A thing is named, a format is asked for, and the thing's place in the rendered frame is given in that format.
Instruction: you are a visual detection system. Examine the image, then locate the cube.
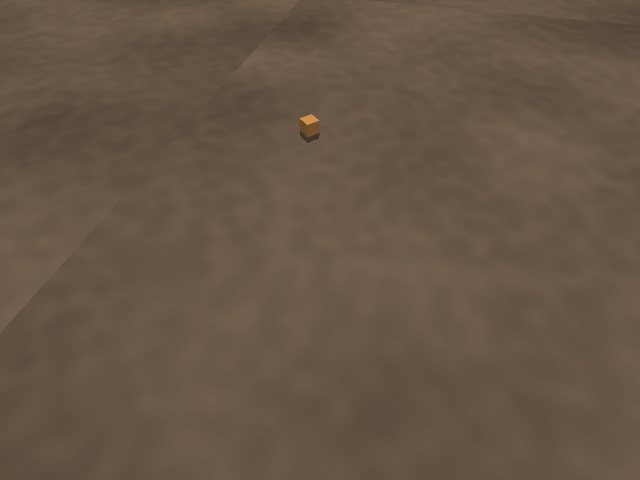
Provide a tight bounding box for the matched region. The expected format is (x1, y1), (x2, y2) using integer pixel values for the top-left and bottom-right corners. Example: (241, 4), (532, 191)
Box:
(300, 114), (319, 137)

